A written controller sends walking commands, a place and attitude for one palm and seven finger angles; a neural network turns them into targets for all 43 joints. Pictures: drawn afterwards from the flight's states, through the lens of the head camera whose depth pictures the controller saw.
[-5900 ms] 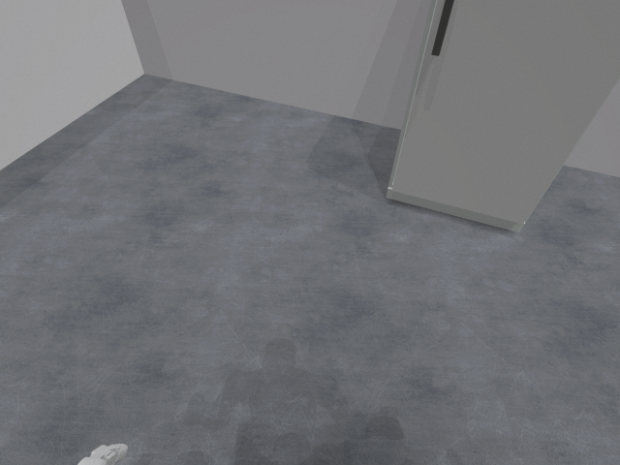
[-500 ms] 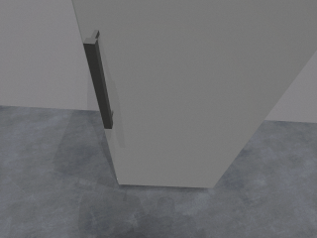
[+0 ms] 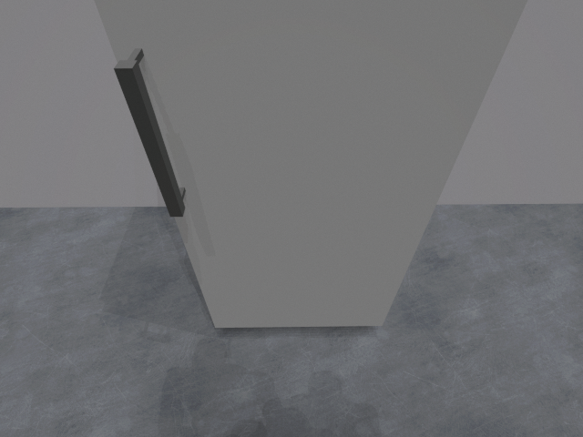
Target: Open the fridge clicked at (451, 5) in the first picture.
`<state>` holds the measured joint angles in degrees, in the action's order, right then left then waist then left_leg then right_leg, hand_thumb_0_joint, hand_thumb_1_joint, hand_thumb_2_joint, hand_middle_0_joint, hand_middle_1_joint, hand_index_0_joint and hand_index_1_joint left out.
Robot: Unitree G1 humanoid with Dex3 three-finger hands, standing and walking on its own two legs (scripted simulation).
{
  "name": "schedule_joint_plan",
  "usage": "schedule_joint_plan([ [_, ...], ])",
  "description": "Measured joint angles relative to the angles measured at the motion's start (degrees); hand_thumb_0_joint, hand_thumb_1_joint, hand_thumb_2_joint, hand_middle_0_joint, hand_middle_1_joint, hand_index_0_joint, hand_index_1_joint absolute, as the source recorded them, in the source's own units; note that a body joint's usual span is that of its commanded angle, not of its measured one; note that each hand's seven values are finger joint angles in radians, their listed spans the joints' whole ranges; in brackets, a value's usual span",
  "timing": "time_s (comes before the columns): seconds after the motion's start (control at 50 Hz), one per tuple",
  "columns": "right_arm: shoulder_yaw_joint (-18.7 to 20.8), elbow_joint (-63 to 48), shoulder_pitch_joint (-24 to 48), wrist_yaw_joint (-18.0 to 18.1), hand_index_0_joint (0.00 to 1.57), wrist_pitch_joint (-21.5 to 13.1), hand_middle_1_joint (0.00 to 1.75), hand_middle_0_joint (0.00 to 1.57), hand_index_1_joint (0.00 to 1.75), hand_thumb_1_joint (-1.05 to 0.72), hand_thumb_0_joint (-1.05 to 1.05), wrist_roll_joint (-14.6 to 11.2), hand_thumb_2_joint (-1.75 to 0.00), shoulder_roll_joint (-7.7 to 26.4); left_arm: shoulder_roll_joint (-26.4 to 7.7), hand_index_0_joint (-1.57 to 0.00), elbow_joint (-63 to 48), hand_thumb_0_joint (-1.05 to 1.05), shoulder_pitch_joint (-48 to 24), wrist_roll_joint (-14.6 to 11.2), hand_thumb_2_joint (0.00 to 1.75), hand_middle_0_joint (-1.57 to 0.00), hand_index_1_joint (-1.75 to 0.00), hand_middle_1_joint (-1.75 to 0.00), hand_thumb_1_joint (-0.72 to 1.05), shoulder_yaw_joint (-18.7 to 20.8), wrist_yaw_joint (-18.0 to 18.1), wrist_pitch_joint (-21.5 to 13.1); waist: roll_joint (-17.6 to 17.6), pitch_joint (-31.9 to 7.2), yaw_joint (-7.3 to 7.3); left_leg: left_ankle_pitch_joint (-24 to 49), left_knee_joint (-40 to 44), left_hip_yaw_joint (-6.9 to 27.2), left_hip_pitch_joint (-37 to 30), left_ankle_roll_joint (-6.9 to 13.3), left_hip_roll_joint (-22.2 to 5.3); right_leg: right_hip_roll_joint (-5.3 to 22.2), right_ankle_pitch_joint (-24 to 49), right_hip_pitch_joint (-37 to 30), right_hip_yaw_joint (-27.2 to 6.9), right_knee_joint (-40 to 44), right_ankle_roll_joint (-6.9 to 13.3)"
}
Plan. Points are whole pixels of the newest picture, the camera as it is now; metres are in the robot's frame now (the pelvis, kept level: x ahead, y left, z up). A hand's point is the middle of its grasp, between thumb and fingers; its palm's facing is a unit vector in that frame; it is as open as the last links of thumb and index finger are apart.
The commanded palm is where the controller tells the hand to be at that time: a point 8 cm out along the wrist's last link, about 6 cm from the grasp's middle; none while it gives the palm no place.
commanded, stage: come to a stop and stand still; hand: left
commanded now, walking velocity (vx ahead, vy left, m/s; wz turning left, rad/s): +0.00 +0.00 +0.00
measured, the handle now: (160, 143) +0.53 +0.25 +0.12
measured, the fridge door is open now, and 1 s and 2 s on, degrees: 0 0 0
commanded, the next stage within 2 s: look again from close up in 0.94 s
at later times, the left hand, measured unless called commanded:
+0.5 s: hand out of the picture -0.06 +0.16 -0.17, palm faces +0.05 -0.98 -0.17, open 7.4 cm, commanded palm none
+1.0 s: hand out of the picture +0.02 +0.20 -0.16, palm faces +0.02 -0.97 -0.24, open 7.4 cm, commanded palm none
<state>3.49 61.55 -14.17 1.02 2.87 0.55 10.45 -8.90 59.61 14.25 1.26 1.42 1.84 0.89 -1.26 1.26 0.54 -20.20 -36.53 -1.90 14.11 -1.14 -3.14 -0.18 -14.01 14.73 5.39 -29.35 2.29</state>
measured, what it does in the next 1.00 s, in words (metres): steps on the spot: left foot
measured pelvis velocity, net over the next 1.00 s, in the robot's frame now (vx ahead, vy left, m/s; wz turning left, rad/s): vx -0.01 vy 0.02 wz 0.00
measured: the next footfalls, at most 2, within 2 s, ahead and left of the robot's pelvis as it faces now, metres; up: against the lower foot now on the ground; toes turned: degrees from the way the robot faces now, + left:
left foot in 0.02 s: +0.01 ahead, +0.13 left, +0.00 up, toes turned +3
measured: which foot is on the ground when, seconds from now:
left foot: up 0.00-0.00, down 0.02-1.00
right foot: down 0.00-1.00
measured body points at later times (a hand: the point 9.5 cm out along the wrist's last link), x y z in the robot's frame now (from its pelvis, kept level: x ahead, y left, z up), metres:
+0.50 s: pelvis -0.03 +0.00 +0.01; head -0.02 +0.00 +0.46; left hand -0.06 +0.22 -0.15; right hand -0.05 -0.21 -0.16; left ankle -0.03 +0.13 -0.73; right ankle +0.02 -0.10 -0.73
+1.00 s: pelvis -0.01 +0.02 +0.00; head -0.01 +0.00 +0.45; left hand +0.02 +0.25 -0.14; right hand -0.01 -0.19 -0.17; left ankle -0.03 +0.13 -0.73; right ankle +0.02 -0.10 -0.73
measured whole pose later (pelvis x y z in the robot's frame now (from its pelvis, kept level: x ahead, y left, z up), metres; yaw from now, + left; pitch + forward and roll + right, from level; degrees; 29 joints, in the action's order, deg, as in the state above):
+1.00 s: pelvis -0.01 +0.02 +0.00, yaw +0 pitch -1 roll +1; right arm -0.7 61.8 -19.1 1.3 -1.6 0.9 8.7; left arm -9.2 61.7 15.3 0.5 -0.2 1.7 -1.6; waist -2.0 -0.1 0.6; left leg -16.0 -25.6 -3.2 8.3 0.7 0.6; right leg 2.9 -12.9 14.4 3.8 -28.6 0.1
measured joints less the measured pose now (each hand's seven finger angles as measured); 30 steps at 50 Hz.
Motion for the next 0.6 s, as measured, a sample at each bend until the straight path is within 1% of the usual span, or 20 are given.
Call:
schedule_joint_plan([
  [0.02,-0.3,0.3,-0.5,0.1,0.2,-0.5,0.3,0.2,0.3,-0.91,0.0,0.0,-0.9,-0.1,0.0,-0.2,0.2,0.01,-0.2,-0.3,0.9,-0.2,-0.3,-0.3,0.93,-0.1,-0.1,-0.1,-0.4,0.0,0.15,1.5,4.4,0.6,-2.1,0.2,-0.4,-0.5,0.0,0.6,0.6,-0.4,-0.1],
  [0.04,-0.6,1.2,-0.6,0.4,0.2,-0.9,0.3,0.2,0.3,-0.91,0.0,0.0,-0.9,-0.7,-0.3,-0.2,0.7,0.01,-0.8,-0.5,0.9,-0.2,-0.3,-0.3,0.93,-0.1,-0.2,-0.1,0.3,0.5,0.26,1.2,6.0,0.8,-2.5,0.1,0.0,-0.2,0.1,0.9,0.9,-0.6,-0.2],
  [0.08,-1.5,2.4,-1.0,0.6,0.2,-1.3,0.3,0.2,0.3,-0.91,0.0,0.2,-0.9,-2.0,-0.9,-0.2,1.4,0.01,-1.3,-0.9,0.9,-0.2,-0.3,-0.3,0.93,0.1,-0.1,-0.2,1.9,1.3,-0.52,2.6,7.7,0.4,-3.2,-0.1,0.5,0.2,1.6,0.1,0.5,1.3,-0.3],
  [0.12,-2.1,3.2,-1.5,0.6,0.2,-1.8,0.3,0.2,0.3,-0.91,0.0,0.2,-0.9,-2.8,-1.1,-0.2,2.2,0.01,-1.2,-1.0,0.9,-0.2,-0.3,-0.3,0.93,-0.1,-0.2,-0.3,2.6,1.4,-0.98,4.3,9.5,0.0,-4.1,-0.2,0.7,0.3,3.0,-0.8,0.2,3.4,-0.5],
  [0.26,-2.7,4.0,-2.2,0.6,0.2,-1.9,0.3,0.2,0.3,-0.91,0.0,0.1,-0.9,-4.0,-0.2,-0.2,5.1,0.01,0.7,-0.8,0.9,-0.2,-0.3,-0.3,0.92,-0.8,-0.5,-0.1,1.8,0.6,-1.18,6.8,13.1,-0.5,-6.2,0.1,1.4,0.7,5.1,-2.4,-0.3,6.1,-0.7],
  [0.36,-2.7,3.7,-2.5,0.6,0.2,-1.9,0.3,0.2,0.3,-0.91,0.01,0.3,-0.9,-4.0,0.6,-0.2,5.7,0.01,2.4,-0.6,0.9,-0.2,-0.3,-0.3,0.91,-0.8,-0.4,-0.1,1.3,0.2,-1.2,7.5,13.6,-0.9,-5.6,0.3,1.6,0.9,5.6,-1.5,-0.7,6.3,-0.9],
  [0.54,-2.6,3.8,-4.3,0.6,0.2,-2.3,0.3,0.2,0.3,-0.91,0.0,0.2,-0.9,-3.8,1.7,-0.2,6.4,0.01,4.3,-0.6,0.9,-0.2,-0.3,-0.3,0.91,-0.8,-0.2,-0.5,1.7,0.0,-1.0,7.5,13.3,-1.1,-4.6,0.3,1.5,0.7,5.8,-0.6,-0.9,6.2,-0.7],
  [0.6,-2.7,2.4,-4.7,0.0,0.2,-2.2,0.3,0.2,0.3,-0.91,0.0,0.2,-0.9,-2.8,2.3,-0.2,5.6,0.01,4.8,-0.3,0.9,-0.2,-0.3,-0.3,0.91,-1.7,0.5,-1.7,0.6,0.2,-0.59,5.2,8.5,-0.5,-1.9,0.3,0.8,0.3,5.0,0.7,-0.5,4.2,-0.6],
])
